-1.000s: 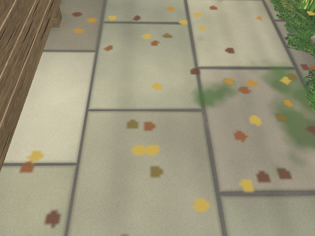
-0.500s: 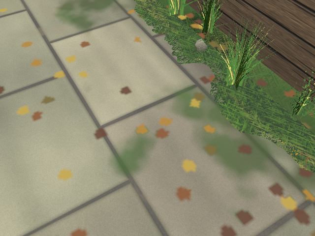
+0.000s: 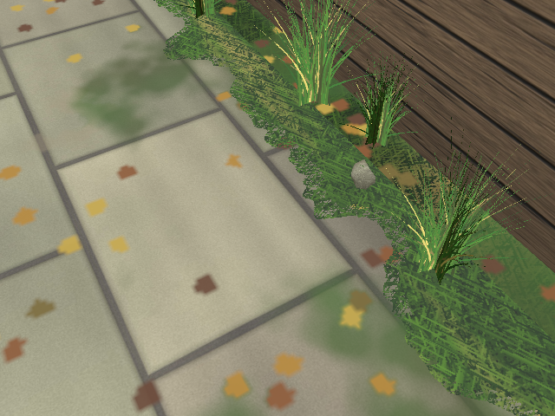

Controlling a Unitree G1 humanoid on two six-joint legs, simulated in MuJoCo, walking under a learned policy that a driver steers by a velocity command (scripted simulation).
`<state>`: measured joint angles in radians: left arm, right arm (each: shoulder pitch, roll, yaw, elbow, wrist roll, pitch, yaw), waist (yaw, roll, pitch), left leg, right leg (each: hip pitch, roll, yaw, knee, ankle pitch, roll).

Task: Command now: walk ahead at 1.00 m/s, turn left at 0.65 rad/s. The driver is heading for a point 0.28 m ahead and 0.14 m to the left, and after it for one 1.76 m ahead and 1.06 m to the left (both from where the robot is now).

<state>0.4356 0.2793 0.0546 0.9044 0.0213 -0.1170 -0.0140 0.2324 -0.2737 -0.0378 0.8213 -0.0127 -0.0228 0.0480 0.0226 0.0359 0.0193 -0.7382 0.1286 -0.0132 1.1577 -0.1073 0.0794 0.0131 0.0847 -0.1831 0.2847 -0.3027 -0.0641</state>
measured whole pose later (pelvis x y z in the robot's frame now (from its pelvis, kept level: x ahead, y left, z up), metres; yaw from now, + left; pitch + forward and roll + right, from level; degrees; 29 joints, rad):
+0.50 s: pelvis +0.37 +0.05 +0.00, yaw +29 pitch +3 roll -1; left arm -0.04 0.27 0.02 0.56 0.01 -0.08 0.04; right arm 0.24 -0.31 -0.08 0.69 0.04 0.01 -0.04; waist -0.06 -0.01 0.06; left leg -0.30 -0.23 -0.20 0.50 -0.20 0.14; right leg -0.68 0.00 0.23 0.75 -0.14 0.09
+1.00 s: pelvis +0.46 +0.06 -0.01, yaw +54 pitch +2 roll -2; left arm 0.17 0.30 0.08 0.70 -0.01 0.01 0.02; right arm 0.16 -0.29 -0.05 0.60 0.00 0.06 0.01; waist 0.03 -0.01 0.04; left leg -0.35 0.04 -0.01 0.63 -0.32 0.02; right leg -0.40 -0.07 -0.10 0.52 -0.14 0.02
